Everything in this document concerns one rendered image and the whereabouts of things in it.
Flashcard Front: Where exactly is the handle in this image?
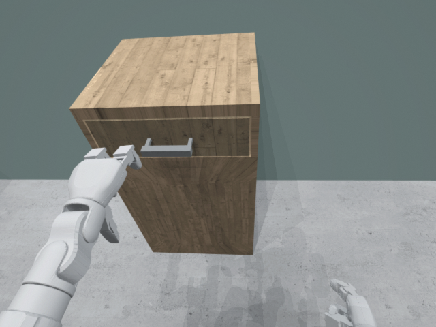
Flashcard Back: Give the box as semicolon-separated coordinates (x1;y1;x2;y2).
140;138;193;157

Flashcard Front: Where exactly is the drawer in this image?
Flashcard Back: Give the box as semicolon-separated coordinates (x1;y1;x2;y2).
85;116;249;157

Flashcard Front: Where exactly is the left robot forearm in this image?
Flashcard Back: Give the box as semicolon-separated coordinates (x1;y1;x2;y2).
0;198;106;327

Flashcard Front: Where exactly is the robot right hand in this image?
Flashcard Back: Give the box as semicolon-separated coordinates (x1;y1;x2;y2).
324;279;377;327

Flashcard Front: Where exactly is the robot left hand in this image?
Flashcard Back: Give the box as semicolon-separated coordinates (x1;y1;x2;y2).
68;145;142;243

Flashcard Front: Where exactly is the cabinet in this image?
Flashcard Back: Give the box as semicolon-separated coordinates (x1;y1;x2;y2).
69;33;260;255

